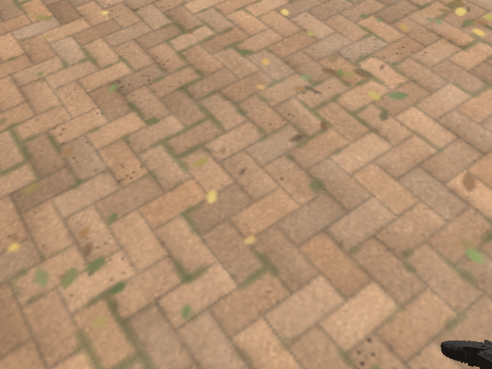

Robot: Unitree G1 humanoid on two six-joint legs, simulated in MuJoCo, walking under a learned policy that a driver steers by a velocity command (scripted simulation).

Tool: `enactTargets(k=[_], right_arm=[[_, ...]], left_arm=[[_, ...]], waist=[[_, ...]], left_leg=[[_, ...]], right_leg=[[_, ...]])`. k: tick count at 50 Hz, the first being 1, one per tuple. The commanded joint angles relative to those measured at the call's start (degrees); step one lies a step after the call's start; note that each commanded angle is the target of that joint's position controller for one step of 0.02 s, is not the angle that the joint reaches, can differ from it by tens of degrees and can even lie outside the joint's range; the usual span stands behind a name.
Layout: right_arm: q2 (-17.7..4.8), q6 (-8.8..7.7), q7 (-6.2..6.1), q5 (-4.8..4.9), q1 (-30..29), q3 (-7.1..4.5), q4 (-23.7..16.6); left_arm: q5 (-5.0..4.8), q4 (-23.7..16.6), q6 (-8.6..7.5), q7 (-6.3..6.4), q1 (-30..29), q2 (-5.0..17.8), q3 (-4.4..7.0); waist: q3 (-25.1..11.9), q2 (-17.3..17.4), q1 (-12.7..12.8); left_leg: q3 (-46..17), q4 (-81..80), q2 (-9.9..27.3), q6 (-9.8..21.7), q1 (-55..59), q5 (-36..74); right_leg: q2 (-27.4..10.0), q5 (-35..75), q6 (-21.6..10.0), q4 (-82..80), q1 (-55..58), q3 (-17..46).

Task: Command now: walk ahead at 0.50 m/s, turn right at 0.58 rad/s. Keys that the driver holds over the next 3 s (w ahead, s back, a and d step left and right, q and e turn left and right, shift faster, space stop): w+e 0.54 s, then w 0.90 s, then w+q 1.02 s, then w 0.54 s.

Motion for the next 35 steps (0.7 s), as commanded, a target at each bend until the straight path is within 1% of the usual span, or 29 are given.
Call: enactTargets(k=[1, 3, 5, 6, 7, 8, 9, 10, 11, 12, 13, 14, 15, 16, 18, 20, 22, 25, 28, 29, 30, 31, 32, 33, 34, 35], right_arm=[[-3.6, -1.07, 0.66, 0.78, -5.9, -0.56, -4.7], [-5.0, -1.55, 1.10, 0.96, -6.3, -1.05, -5.0], [-6.4, -2.11, 1.33, 1.08, -4.4, -1.66, -4.7], [-6.9, -2.40, 1.24, 1.11, -1.5, -2.06, -4.0], [-8.1, -2.66, 0.90, 0.74, 3.6, -2.85, -2.6], [-10.8, -2.89, 0.45, -0.29, 11.3, -3.68, -1.8], [-15.9, -2.22, 0.36, -1.18, 17.4, -4.84, -0.3], [-12.2, -1.83, 0.85, 0.34, 17.7, -4.18, 0.3], [-7.8, -1.52, 0.67, 0.61, 14.9, -3.00, -0.6], [-6.3, -1.05, 0.50, 0.20, 12.1, -2.40, -0.9], [-5.0, -0.78, 0.40, -0.06, 10.2, -1.91, -0.5], [-4.1, -0.80, 0.21, -0.39, 9.4, -1.52, -0.1], [-4.0, -0.95, 0.11, -0.38, 9.2, -1.51, 0.3], [-4.1, -1.17, 0.08, -0.09, 9.4, -1.61, 0.8], [-5.6, -1.51, 0.02, 0.21, 10.0, -2.13, 1.8], [-7.0, -1.44, -0.08, 0.14, 10.4, -2.56, 2.6], [-7.7, -1.11, -0.17, 0.21, 10.1, -2.65, 3.1], [-8.9, -0.47, -0.43, 0.52, 11.7, -2.77, 4.2], [-10.2, 0.40, -0.35, 1.33, 14.7, -3.05, 5.8], [-10.7, 0.75, -0.24, 1.70, 15.4, -3.15, 6.4], [-11.3, 1.08, -0.21, 2.02, 15.6, -3.28, 6.7], [-12.3, 1.35, -0.29, 2.31, 15.6, -3.50, 6.9], [-13.1, 1.67, -0.41, 2.52, 15.4, -3.64, 7.2], [-12.6, 1.94, -0.59, 2.56, 14.8, -3.24, 7.3], [-10.3, 1.64, -0.80, 1.40, 15.1, -2.11, 6.7], [-2.4, 0.57, 0.05, -0.51, 21.3, 0.63, 3.9]], left_arm=[[-0.43, -3.0, -0.38, 0.68, 0.8, 10.4, 2.92], [-0.57, -2.6, -0.04, 0.82, 1.8, 9.8, 2.83], [-0.37, -2.7, 0.27, 1.01, 1.3, 9.8, 2.96], [-0.30, -2.9, 0.47, 1.01, 0.6, 9.4, 2.91], [-0.11, -3.3, 0.51, 0.91, 0.2, 7.8, 2.34], [0.51, -4.2, 0.35, 0.63, 0.2, 4.4, 1.06], [-0.68, -5.9, -0.18, 0.66, 7.6, 0.5, -0.11], [-1.63, -5.3, -0.33, 0.84, 8.6, 5.6, 0.43], [-1.43, -5.2, -0.05, 0.87, 3.1, 9.7, 1.54], [-0.70, -5.9, 0.28, 0.96, -0.7, 10.0, 1.75], [-0.05, -6.6, 0.32, 0.80, -2.8, 9.3, 1.86], [-0.15, -6.9, 0.50, 0.42, -3.1, 8.4, 1.97], [-0.56, -7.1, 0.78, 0.11, -2.7, 7.2, 1.81], [-0.75, -7.3, 1.08, -0.07, -2.6, 5.9, 1.57], [-0.51, -8.5, 1.51, -0.21, -4.4, 4.5, 1.15], [-0.31, -9.4, 1.54, -0.42, -6.2, 4.0, 0.87], [-0.37, -9.8, 1.25, -1.00, -8.1, 3.7, 0.63], [-0.30, -11.1, 0.68, -2.11, -13.7, 2.7, 0.04], [-0.46, -13.0, 0.61, -3.07, -18.1, 2.4, -0.20], [-0.44, -13.6, 0.58, -3.27, -18.8, 2.6, -0.14], [-0.28, -13.9, 0.55, -3.39, -18.5, 3.1, 0.14], [0.04, -13.9, 0.59, -3.37, -17.1, 4.1, 0.64], [0.37, -13.0, 0.71, -3.23, -12.9, 5.8, 1.58], [0.34, -10.4, 0.88, -2.76, -4.2, 8.2, 3.08], [0.25, -7.9, 1.40, -1.76, 5.2, 11.8, 4.61], [0.02, -7.4, 1.18, -1.22, 5.5, 18.4, 5.28]], waist=[[-1.7, -6.4, 0.5], [-1.9, -6.9, 0.3], [-2.1, -8.5, -1.2], [-2.8, -9.3, -2.9], [-5.5, -8.9, -5.6], [-12.6, -4.4, -9.0], [-20.2, 12.7, -6.5], [-18.9, 14.3, -6.9], [-11.4, 7.8, -8.5], [-7.1, 4.0, -8.0], [-3.8, 3.1, -7.2], [-2.7, 4.2, -6.0], [-2.4, 5.2, -5.4], [-2.3, 5.3, -5.2], [-1.4, 3.9, -5.2], [-1.2, 2.7, -5.4], [-1.0, 2.2, -5.9], [0.6, 1.5, -8.1], [2.2, 1.2, -9.2], [2.5, 1.3, -8.9], [2.0, 1.7, -8.0], [0.6, 2.8, -6.5], [-2.3, 3.4, -3.4], [-7.0, 2.4, 1.7], [-12.3, -0.6, 5.8], [-18.8, -16.4, -0.5]], left_leg=[[2.5, -7.1, -3.9, -0.3, 8.8, 6.7], [1.0, -10.0, -4.1, 0.6, 9.3, 4.5], [0.7, -11.1, -4.2, 2.2, 11.5, -0.3], [1.5, -12.5, -4.4, 3.3, 15.3, -1.8], [2.1, -14.2, -3.9, 4.9, 23.1, -2.0], [-5.0, -13.3, 3.9, 8.3, 36.5, -5.2], [-30.1, -17.7, 17.3, 17.5, 55.9, -16.6], [-41.4, -21.8, 20.3, 19.0, 56.1, -31.5], [-33.0, -23.0, 17.5, 16.4, 49.7, -32.4], [-24.3, -23.2, 15.0, 14.3, 43.1, -25.0], [-18.3, -24.3, 12.6, 13.8, 37.6, -17.8], [-13.5, -25.5, 10.8, 13.0, 34.1, -13.1], [-10.2, -26.9, 9.8, 12.8, 32.1, -10.6], [-7.7, -27.9, 9.6, 13.3, 31.4, -8.4], [-4.0, -29.7, 10.3, 14.5, 30.9, -4.2], [-0.5, -30.5, 10.9, 15.1, 32.2, 0.0], [4.2, -30.6, 9.9, 14.3, 33.0, 3.3], [9.7, -30.4, 9.2, 12.9, 33.9, 5.2], [11.9, -29.5, 10.6, 12.2, 37.4, 7.5], [12.2, -28.6, 11.3, 12.0, 38.8, 10.5], [12.8, -26.5, 11.8, 11.8, 40.1, 17.4], [13.5, -23.1, 12.1, 11.4, 41.2, 27.3], [14.7, -16.7, 11.7, 10.8, 41.5, 36.3], [16.7, -6.4, 10.0, 9.4, 37.9, 39.3], [17.1, 8.2, 7.9, 7.2, 25.3, 25.7], [15.2, 30.3, -2.3, 3.5, 1.0, -25.4]], right_leg=[[-11.9, 6.1, -7.6, -5.4, -5.7, 10.2], [-13.2, 4.3, -6.9, -2.2, -2.2, 13.5], [-14.3, 5.0, -6.1, 1.3, 0.2, 16.7], [-13.9, 6.3, -5.3, 3.6, 0.1, 17.3], [-11.4, 8.8, -3.8, 8.8, -1.1, 16.1], [-8.0, 4.6, -1.7, 22.9, -6.4, 12.1], [0.6, -18.0, 2.7, 42.3, -26.0, 3.9], [-3.4, -21.5, 3.6, 51.9, -35.6, 4.0], [-5.8, -16.2, 4.0, 54.8, -37.7, 3.9], [-7.8, -11.9, 4.3, 54.3, -36.4, 1.8], [-9.3, -8.9, 4.5, 51.8, -35.1, 1.6], [-10.8, -6.9, 4.4, 49.7, -32.8, 1.4], [-11.6, -5.9, 4.4, 48.2, -31.0, 0.7], [-11.9, -5.5, 4.6, 47.1, -30.7, -0.1], [-12.6, -3.4, 5.2, 43.5, -32.3, -0.6], [-13.0, 0.8, 5.8, 39.0, -33.9, -0.8], [-12.8, 6.9, 5.7, 32.9, -33.0, -2.0], [-11.8, 13.3, 4.9, 23.8, -30.4, -5.2], [-10.8, 11.7, 3.4, 18.3, -29.2, -7.3], [-10.1, 9.5, 2.5, 16.9, -28.5, -7.8], [-8.8, 6.6, 1.4, 15.7, -26.5, -8.7], [-7.0, 3.7, 0.1, 14.9, -22.9, -9.9], [-4.9, 2.1, -1.3, 13.6, -16.4, -11.1], [-2.7, 6.1, -3.2, 9.8, -3.5, -12.0], [-7.0, 8.6, -5.4, 10.8, 14.0, -4.8], [-23.6, 1.0, -15.2, 7.4, 32.4, 26.1]])
Next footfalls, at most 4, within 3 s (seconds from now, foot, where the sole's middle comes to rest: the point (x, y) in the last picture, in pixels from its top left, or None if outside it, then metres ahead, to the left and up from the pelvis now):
0.16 left None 0.28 0.15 -0.78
0.68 right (356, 367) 0.47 -0.19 -0.78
1.20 left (318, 243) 0.85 -0.10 -0.78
1.72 right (422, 205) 1.00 -0.44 -0.78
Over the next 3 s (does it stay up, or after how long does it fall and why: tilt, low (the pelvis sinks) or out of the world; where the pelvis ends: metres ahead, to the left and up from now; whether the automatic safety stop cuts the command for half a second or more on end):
stays up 1.59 -0.32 0.00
